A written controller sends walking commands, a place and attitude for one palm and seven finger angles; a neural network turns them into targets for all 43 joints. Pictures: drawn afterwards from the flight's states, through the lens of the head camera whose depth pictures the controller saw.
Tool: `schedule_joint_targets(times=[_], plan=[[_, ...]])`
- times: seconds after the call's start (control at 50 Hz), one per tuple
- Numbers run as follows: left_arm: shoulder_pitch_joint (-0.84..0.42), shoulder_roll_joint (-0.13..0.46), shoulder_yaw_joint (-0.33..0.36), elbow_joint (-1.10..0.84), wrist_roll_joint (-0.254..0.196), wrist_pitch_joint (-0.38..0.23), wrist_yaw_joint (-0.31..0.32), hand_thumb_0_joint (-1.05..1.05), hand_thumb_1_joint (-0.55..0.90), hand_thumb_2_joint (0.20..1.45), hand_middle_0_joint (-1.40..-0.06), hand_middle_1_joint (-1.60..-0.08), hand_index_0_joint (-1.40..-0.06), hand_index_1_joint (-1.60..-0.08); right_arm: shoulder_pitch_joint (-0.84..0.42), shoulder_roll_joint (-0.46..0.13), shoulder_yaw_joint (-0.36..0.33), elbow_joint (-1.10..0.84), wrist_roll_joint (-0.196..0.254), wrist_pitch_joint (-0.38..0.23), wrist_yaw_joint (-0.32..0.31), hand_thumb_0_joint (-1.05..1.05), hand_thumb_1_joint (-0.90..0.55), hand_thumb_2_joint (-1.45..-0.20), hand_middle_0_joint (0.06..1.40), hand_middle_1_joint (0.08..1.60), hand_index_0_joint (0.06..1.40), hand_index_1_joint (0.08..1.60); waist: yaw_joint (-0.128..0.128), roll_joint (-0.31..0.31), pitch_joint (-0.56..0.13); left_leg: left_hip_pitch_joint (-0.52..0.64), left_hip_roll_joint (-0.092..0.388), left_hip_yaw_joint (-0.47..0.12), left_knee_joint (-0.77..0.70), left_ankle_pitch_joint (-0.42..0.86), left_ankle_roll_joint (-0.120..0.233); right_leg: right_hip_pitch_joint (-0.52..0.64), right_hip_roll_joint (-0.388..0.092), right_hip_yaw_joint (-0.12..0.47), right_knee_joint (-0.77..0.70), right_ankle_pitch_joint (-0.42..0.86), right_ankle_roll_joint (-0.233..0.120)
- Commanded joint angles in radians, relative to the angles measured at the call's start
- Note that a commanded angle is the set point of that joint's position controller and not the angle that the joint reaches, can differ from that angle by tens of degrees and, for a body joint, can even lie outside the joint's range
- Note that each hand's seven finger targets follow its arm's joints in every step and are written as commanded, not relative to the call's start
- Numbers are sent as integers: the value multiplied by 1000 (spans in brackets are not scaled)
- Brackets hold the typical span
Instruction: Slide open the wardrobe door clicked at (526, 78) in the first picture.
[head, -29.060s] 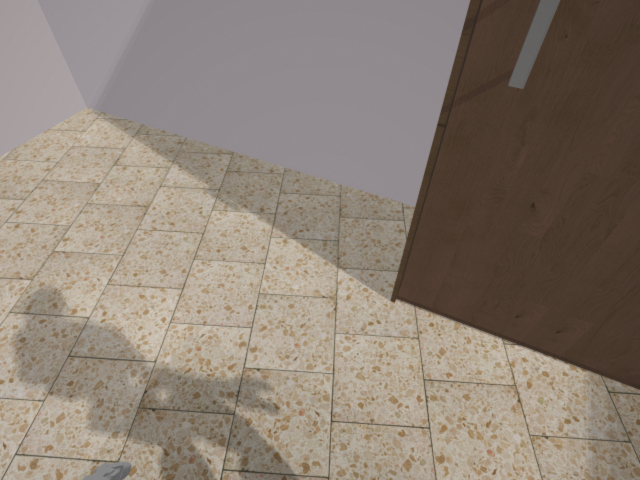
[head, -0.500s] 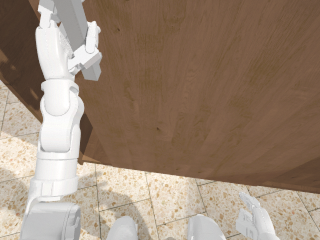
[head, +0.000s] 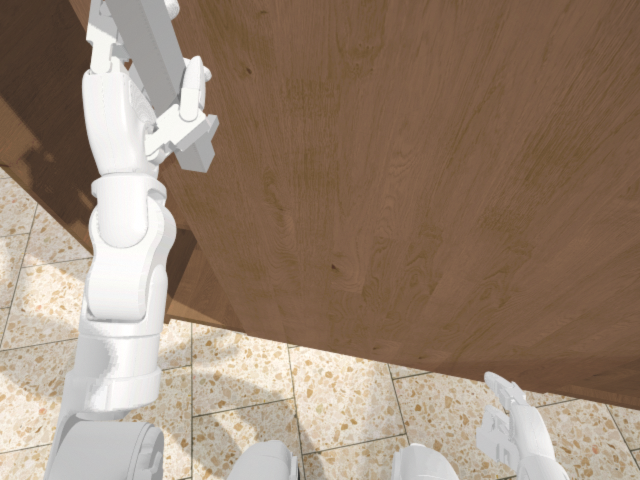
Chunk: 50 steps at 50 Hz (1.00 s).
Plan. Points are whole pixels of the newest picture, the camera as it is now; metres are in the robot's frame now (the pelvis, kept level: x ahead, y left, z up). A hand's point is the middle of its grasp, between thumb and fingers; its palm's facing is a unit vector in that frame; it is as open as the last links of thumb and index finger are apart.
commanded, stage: step sideways, sliding the door along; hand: left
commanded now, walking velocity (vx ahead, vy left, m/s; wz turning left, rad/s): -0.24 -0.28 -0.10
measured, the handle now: (177, 64) +0.42 +0.21 +0.25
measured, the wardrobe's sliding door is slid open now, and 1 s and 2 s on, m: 0.27 0.45 0.45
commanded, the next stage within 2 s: stop walking and hold the door there in 1.34 s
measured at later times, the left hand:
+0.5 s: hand (296, 122) +0.38 +0.09 +0.23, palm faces +0.39 -0.91 -0.12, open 7.2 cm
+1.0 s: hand (393, 137) +0.37 +0.01 +0.23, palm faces +0.20 -0.98 -0.03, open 7.2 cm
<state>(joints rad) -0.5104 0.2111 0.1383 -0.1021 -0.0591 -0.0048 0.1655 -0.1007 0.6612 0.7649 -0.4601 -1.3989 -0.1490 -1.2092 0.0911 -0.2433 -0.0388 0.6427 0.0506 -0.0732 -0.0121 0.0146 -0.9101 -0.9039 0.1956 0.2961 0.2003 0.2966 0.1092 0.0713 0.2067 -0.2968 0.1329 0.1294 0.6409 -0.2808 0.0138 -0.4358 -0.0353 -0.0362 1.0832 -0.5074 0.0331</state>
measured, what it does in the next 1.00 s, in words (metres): steps to the right: right foot, then left foot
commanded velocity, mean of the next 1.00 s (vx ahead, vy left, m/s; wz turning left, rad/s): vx -0.18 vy -0.25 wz -0.06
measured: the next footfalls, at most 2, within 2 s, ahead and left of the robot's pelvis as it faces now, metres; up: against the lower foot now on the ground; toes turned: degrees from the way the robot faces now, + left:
right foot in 0.38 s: +0.05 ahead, -0.21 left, +0.00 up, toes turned -6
left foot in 0.62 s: +0.03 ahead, +0.00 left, +0.00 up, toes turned +11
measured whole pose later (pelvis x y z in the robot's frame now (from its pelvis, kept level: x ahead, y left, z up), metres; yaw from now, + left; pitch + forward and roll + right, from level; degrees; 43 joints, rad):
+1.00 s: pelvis -0.02 -0.17 +0.02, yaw -1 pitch -2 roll -6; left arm -0.60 0.20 0.07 -0.02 -0.04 -0.05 0.11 -0.07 0.65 0.79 -0.46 -1.40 -0.13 -1.25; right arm 0.08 -0.14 0.02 0.55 0.03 -0.11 0.04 0.01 -0.90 -0.90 0.20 0.30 0.21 0.30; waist 0.17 0.06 0.24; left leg -0.20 0.29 0.11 0.45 -0.21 -0.10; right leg -0.42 -0.02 -0.08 0.89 -0.36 0.05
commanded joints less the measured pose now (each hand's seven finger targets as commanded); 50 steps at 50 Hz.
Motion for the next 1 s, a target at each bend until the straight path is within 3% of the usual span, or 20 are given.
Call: schedule_joint_targets(times=[0.0,0.06,0.1,0.2,0.28,0.32,0.34,0.36,0.38,0.4,0.44,0.5,0.54,0.56,0.58,0.6,0.64,0.68,0.76,0.98], plan=[[-547,-46,-263,-405,32,-179,-112,0,900,900,-450,-1400,-450,-1400,-52,-119,-48,-184,-1,-72,39,0,-900,-900,200,300,200,300,-144,151,-512,511,360,-179,-176,978,110,-241,-33,69,188,-18,-4],[-494,-93,-313,-369,33,-145,-129,0,900,900,-450,-1400,-450,-1400,-43,-104,-46,-197,-3,-84,44,0,-900,-900,200,300,200,300,-131,227,-514,464,252,-29,-197,901,47,-155,-4,-12,100,144,4],[-493,-103,-329,-362,25,-128,-141,0,900,900,-450,-1400,-450,-1400,-38,-92,-40,-208,-2,-100,32,0,-900,-900,200,300,200,300,-134,247,-524,434,218,18,-218,814,46,-100,10,-49,60,193,13],[-485,-66,-303,-331,7,-116,-130,0,900,900,-450,-1400,-450,-1400,-28,-70,-17,-213,-1,-130,7,0,-900,-900,200,300,200,300,-137,274,-538,495,256,-21,-205,815,79,-36,13,-68,-162,141,21],[-451,-27,-268,-320,0,-132,-112,0,900,900,-450,-1400,-450,-1400,-45,-69,-3,-212,-3,-128,12,0,-900,-900,200,300,200,300,-136,267,-512,445,290,-59,-138,801,60,94,32,-51,-390,186,7],[-425,4,-248,-336,7,-140,-106,0,900,900,-450,-1400,-450,-1400,-48,-65,4,-205,7,-125,15,0,-900,-900,200,300,200,300,-125,189,-515,391,243,-46,-45,657,20,211,17,-41,-579,394,3],[-406,30,-236,-346,17,-146,-103,0,900,900,-450,-1400,-450,-1400,-50,-45,11,-211,17,-124,15,0,-900,-900,200,300,200,300,-111,48,-537,334,168,-23,64,504,-11,288,-35,-12,-672,707,-6],[-396,91,-210,-360,31,-155,-99,0,900,900,-450,-1400,-450,-1400,-64,-11,19,-219,22,-119,5,0,-900,-900,200,300,200,300,-111,-225,-548,114,46,3,231,-18,-57,413,-213,149,-661,1226,-77],[-350,154,-154,-361,40,-144,-87,0,900,900,-450,-1400,-450,-1400,-105,2,27,-218,12,-120,-10,0,-900,-900,200,300,200,300,-78,-354,-511,-83,-83,-47,397,-427,-80,434,-323,287,-623,1565,-149],[-288,166,-122,-362,41,-137,-80,0,900,900,-450,-1400,-450,-1400,-80,0,33,-193,3,-116,-12,0,-900,-900,200,300,200,300,-52,-332,-500,-132,-106,-119,521,-450,-72,435,-342,285,-614,1613,-162],[-286,117,-141,-462,10,-165,-67,0,900,900,-450,-1400,-450,-1400,-69,-13,31,-180,15,-108,-17,0,-900,-900,200,300,200,300,-75,-358,-554,-249,-82,-148,505,-439,-73,655,-323,261,-527,1657,-200],[-291,52,-175,-488,18,-200,-49,0,900,900,-450,-1400,-450,-1400,-89,-10,40,-173,4,-75,-24,0,-900,-900,200,300,200,300,-96,-324,-558,-143,-85,-88,166,-298,-80,638,-257,162,-470,1569,-197],[-305,22,-222,-486,22,-229,-57,0,900,900,-450,-1400,-450,-1400,-89,-17,30,-175,-5,-47,-26,0,-900,-900,200,300,200,300,-114,-221,-583,66,-59,-27,-125,48,-88,541,-194,79,-405,1349,-149],[-330,6,-253,-490,18,-239,-68,0,900,900,-450,-1400,-450,-1400,-77,-26,14,-181,-11,-36,-26,0,-900,-900,200,300,200,300,-133,-162,-597,272,11,-45,-224,350,-67,369,-155,59,-356,1122,-104],[-332,-32,-296,-492,0,-241,-84,0,900,900,-450,-1400,-450,-1400,-67,-78,-14,-196,-10,-42,-21,0,-900,-900,200,300,200,300,-139,19,-619,551,266,-288,-229,1002,39,42,-51,9,-216,486,-20],[-347,-84,-327,-459,11,-238,-100,0,900,900,-450,-1400,-450,-1400,-57,-101,-31,-218,-7,-41,6,0,-900,-900,200,300,200,300,-114,168,-660,647,458,-421,-157,1382,149,-117,-7,83,-25,-121,-10],[-426,-109,-339,-359,40,-194,-118,0,900,900,-450,-1400,-450,-1400,-75,-149,-62,-217,6,-34,47,0,-900,-900,200,300,200,300,-128,128,-544,610,404,-253,-120,1219,147,-263,30,109,121,-128,-22],[-549,-134,-366,-416,49,-214,-130,0,900,900,-450,-1400,-450,-1400,-51,-103,-31,-210,-11,-69,56,0,-900,-900,200,300,200,300,-144,197,-520,528,367,-185,-162,1073,103,-237,-16,90,131,-22,-13],[-494,-154,-370,-306,54,-181,-153,0,900,900,-450,-1400,-450,-1400,-39,-107,-46,-216,-19,-72,52,0,-900,-900,200,300,200,300,-133,155,-513,474,284,-54,-181,966,50,-175,4,4,63,152,6],[-526,-91,-311,-203,8,-159,-134,0,900,900,-450,-1400,-450,-1400,-41,-77,-13,-219,-9,-87,28,0,-900,-900,200,300,200,300,-147,287,-537,504,316,-56,-126,893,56,45,42,-61,-368,143,10]])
